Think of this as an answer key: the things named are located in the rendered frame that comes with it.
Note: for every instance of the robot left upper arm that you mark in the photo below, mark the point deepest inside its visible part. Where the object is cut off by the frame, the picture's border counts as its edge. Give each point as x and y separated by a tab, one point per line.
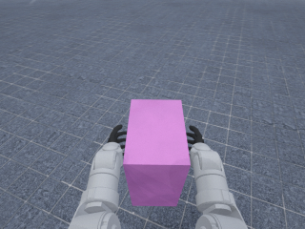
98	220

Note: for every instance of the robot left forearm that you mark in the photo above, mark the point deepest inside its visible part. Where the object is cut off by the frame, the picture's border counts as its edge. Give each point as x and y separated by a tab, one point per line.
101	193

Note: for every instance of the left robot hand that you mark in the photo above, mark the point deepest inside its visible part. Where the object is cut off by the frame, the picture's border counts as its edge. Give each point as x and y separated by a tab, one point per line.
115	134

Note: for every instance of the carton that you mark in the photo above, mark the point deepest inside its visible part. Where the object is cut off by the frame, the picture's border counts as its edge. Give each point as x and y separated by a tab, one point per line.
156	158

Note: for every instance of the robot right upper arm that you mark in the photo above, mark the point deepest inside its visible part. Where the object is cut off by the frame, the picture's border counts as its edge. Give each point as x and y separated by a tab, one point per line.
215	221

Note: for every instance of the robot right forearm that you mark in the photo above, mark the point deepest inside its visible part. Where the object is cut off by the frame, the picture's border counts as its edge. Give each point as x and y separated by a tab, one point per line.
213	194

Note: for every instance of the right robot hand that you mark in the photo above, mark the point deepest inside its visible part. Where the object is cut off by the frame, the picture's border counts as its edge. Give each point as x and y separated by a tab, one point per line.
197	137

